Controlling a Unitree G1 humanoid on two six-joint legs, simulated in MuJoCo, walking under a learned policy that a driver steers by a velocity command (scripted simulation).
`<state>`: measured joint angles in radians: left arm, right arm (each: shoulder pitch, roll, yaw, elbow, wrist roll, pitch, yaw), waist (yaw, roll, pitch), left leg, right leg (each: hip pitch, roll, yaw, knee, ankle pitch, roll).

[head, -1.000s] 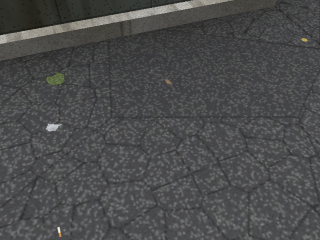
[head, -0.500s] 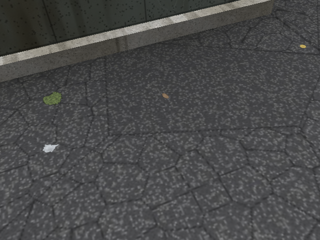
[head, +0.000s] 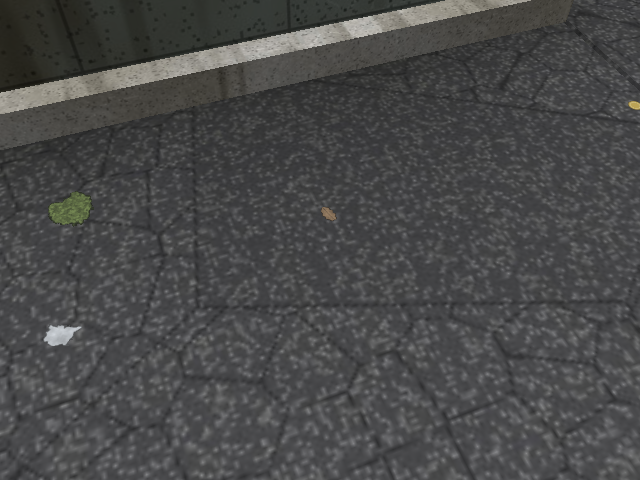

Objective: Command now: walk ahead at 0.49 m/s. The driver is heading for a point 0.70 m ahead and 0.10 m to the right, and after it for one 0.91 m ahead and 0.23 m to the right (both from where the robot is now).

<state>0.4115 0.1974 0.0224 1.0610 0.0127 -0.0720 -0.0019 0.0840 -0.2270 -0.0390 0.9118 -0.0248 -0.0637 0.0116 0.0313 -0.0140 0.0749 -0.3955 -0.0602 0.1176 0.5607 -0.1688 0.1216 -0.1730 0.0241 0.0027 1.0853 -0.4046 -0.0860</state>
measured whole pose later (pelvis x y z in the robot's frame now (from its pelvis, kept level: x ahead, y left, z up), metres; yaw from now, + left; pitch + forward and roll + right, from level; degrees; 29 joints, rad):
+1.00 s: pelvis +0.57 -0.01 +0.00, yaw -3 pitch +1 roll -2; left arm 0.49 0.18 0.04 1.07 0.02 -0.08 0.01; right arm -0.02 -0.19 -0.02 0.84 -0.03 -0.07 0.02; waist 0.08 0.02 0.05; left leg -0.46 0.02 0.06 0.50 -0.10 0.08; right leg 0.09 0.06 -0.02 0.33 -0.42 -0.05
